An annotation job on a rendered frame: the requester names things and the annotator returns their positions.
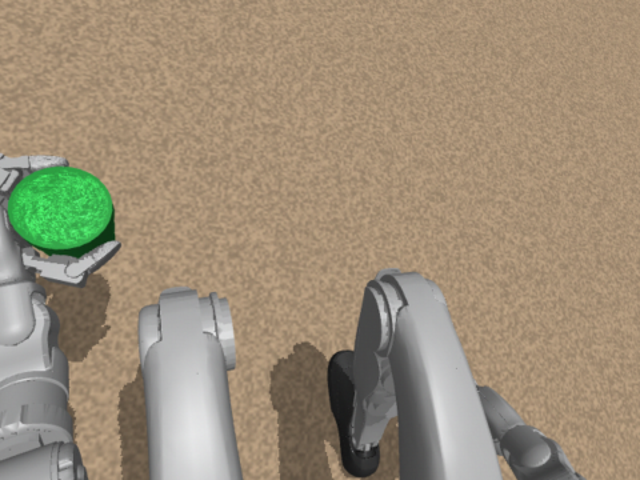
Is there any left robot hand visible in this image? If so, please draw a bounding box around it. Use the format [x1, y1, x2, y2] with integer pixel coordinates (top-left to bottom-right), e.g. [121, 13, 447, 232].
[0, 153, 121, 288]

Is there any right robot arm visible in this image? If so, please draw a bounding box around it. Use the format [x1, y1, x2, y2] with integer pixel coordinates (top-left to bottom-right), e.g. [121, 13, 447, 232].
[500, 425, 587, 480]

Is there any right robot hand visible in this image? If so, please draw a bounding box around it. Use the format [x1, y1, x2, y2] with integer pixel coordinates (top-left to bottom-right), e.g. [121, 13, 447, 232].
[474, 379, 526, 456]

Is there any right robot foot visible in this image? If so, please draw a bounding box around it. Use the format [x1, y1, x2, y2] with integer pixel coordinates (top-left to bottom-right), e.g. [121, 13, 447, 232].
[327, 350, 380, 478]

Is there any cup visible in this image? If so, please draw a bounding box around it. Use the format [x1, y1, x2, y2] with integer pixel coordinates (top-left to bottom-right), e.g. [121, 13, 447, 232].
[8, 166, 115, 259]

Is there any left robot arm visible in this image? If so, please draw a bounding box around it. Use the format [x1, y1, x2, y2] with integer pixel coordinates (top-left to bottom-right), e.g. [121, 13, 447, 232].
[0, 280, 89, 480]

